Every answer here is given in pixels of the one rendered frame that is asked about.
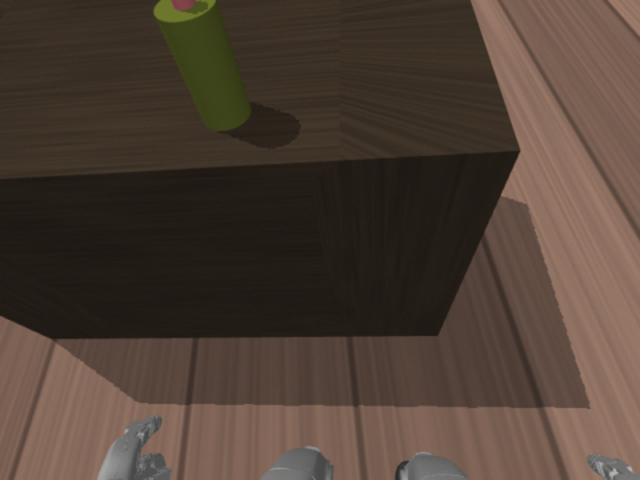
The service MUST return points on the bottle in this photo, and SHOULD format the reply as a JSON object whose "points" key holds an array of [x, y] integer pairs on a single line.
{"points": [[196, 35]]}

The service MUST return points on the right robot hand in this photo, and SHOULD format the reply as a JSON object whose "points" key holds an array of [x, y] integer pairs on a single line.
{"points": [[611, 469]]}

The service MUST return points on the left robot hand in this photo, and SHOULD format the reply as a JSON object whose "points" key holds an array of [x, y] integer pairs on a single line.
{"points": [[123, 458]]}

